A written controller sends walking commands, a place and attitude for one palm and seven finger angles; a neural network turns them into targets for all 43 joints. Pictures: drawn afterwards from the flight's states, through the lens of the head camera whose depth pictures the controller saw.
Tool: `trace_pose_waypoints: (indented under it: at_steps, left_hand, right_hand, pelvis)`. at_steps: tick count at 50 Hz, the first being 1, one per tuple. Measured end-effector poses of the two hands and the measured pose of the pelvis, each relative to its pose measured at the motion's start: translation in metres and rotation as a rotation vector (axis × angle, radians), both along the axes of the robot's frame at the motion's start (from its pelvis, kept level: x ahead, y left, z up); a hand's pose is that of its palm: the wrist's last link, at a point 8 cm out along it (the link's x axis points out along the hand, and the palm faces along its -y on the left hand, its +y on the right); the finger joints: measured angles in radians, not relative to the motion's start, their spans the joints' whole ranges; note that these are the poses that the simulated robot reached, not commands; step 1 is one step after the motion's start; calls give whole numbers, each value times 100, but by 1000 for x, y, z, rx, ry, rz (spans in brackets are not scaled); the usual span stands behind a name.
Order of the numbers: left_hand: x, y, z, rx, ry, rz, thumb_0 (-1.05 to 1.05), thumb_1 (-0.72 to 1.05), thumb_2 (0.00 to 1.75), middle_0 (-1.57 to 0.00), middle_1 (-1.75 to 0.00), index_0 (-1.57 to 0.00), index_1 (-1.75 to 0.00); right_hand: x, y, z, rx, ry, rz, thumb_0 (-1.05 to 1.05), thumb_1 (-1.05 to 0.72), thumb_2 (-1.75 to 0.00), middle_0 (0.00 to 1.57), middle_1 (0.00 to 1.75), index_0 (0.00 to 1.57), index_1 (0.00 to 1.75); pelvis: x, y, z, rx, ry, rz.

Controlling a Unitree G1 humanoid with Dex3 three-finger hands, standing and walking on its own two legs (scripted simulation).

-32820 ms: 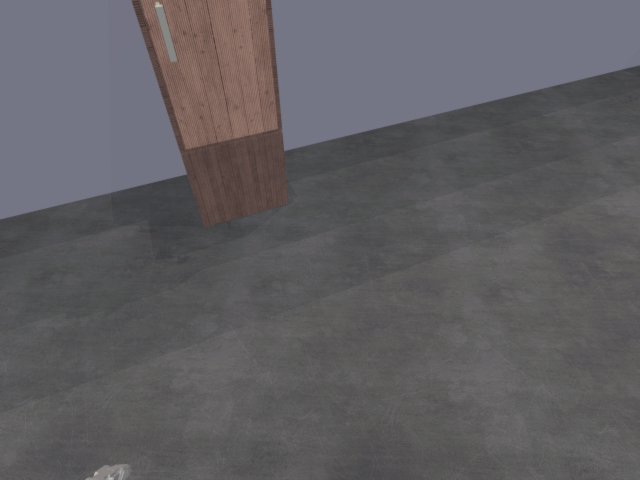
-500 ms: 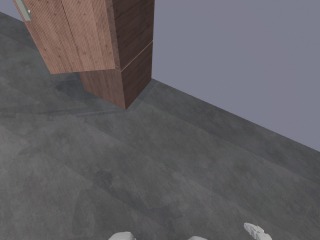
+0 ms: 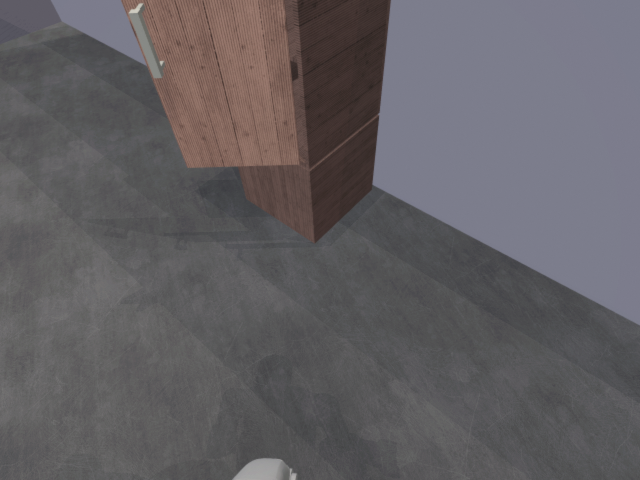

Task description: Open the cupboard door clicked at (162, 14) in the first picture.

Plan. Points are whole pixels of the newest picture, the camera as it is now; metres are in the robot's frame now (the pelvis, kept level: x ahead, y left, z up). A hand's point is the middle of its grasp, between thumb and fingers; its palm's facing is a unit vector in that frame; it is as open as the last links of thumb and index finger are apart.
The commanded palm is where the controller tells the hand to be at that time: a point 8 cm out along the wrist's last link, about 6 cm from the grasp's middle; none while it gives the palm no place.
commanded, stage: take the last steps up to it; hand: left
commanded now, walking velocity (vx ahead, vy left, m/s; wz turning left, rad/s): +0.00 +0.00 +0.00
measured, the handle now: (149, 41) +0.99 +0.44 +0.06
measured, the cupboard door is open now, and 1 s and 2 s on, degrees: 41 41 41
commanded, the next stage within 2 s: come to a stop and stand still in 1.38 s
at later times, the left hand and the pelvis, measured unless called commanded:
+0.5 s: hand out of the picture +0.09 +0.26 -0.16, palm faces +0.17 -0.97 -0.19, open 7.4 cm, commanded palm none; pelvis +0.07 +0.06 +0.01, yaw +8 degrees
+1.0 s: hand (171, 403) +0.25 +0.26 -0.16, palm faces +0.25 -0.94 -0.23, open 7.1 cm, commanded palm none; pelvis +0.24 +0.06 +0.01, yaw +11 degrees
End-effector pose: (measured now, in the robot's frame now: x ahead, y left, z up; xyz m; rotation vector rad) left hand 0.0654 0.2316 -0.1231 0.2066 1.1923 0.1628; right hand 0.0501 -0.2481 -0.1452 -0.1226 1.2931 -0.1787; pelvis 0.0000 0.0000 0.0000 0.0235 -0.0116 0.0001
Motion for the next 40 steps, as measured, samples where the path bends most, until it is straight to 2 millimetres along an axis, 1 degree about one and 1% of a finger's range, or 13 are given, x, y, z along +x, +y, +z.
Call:
trace_pose_waypoints:
  at_steps: [2, 6, 10, 12, 14, 16, 19, 23, 28, 32, 37, 38, 40]
  left_hand:
    - [-12, 0, -2, -8, 26, 29, 0, 91, 90, -21, -30, -20, -30]
    - [-40, 10, -9, -27, 73, 90, 0, 92, 90, -21, -30, -20, -30]
    - [-70, 28, -22, -53, 132, 161, 0, 91, 90, -21, -30, -20, -30]
    - [-82, 40, -33, -66, 170, 193, 0, 91, 90, -21, -30, -20, -30]
    - [-88, 50, -37, -68, 213, 206, 0, 91, 90, -21, -30, -20, -30]
    - [-82, 59, -34, -67, 226, 206, 1, 91, 90, -20, -30, -20, -30]
    - [-58, 68, -25, -67, 183, 201, 1, 91, 90, -20, -30, -19, -30]
    - [-12, 75, -14, -65, 93, 186, 1, 91, 90, -20, -30, -19, -30]
    - [54, 73, -8, -64, 12, 141, 1, 91, 90, -20, -30, -19, -30]
    - [114, 64, -5, -61, -38, 85, 1, 91, 90, -20, -30, -19, -30]
    - [189, 49, -9, -49, -136, 42, 1, 91, 90, -20, -30, -19, -30]
    - [197, 46, -9, -48, -156, 50, 1, 91, 90, -20, -30, -19, -30]
    - [202, 43, -7, -52, -165, 80, 0, 91, 90, -20, -30, -20, -30]
  right_hand:
    - [4, 1, 4, -4, 8, 17, 1, -91, -90, 20, 30, 20, 30]
    - [20, 10, 10, -18, 11, 75, 1, -91, -90, 19, 30, 20, 30]
    - [45, 29, 14, -38, -18, 145, 1, -91, -90, 19, 30, 20, 30]
    - [57, 40, 13, -56, -50, 172, 1, -91, -90, 19, 30, 20, 30]
    - [63, 49, 14, -67, -73, 185, 1, -91, -90, 20, 30, 20, 30]
    - [61, 58, 17, -70, -75, 184, 1, -91, -90, 20, 30, 20, 30]
    - [51, 70, 20, -58, -36, 181, 1, -91, -90, 20, 30, 20, 30]
    - [34, 83, 19, -26, 47, 166, 1, -91, -90, 20, 30, 20, 30]
    - [15, 93, 13, 14, 150, 116, 1, -91, -90, 20, 30, 20, 30]
    - [7, 95, 6, 42, 230, 69, 1, -91, -90, 20, 30, 20, 30]
    - [13, 87, -8, 66, 333, 31, 1, -91, -90, 20, 30, 20, 30]
    - [19, 84, -10, 66, 348, 34, 1, -91, -90, 20, 30, 20, 30]
    - [41, 78, -10, 59, 350, 49, 1, -91, -90, 20, 30, 20, 30]
  pelvis:
    - [2, 0, 2, 5, 0, 16]
    - [5, 6, 3, 2, 0, 46]
    - [11, 21, -2, -11, 3, 79]
    - [16, 31, -9, -22, 8, 94]
    - [19, 39, -11, -19, 6, 94]
    - [25, 46, -7, -23, 8, 99]
    - [37, 53, 0, -26, 11, 115]
    - [56, 60, 7, -29, 11, 130]
    - [84, 62, 7, -19, 9, 131]
    - [112, 59, 2, -7, 11, 124]
    - [156, 48, -14, 2, 6, 130]
    - [162, 46, -15, -5, -1, 139]
    - [174, 45, -13, -13, -11, 156]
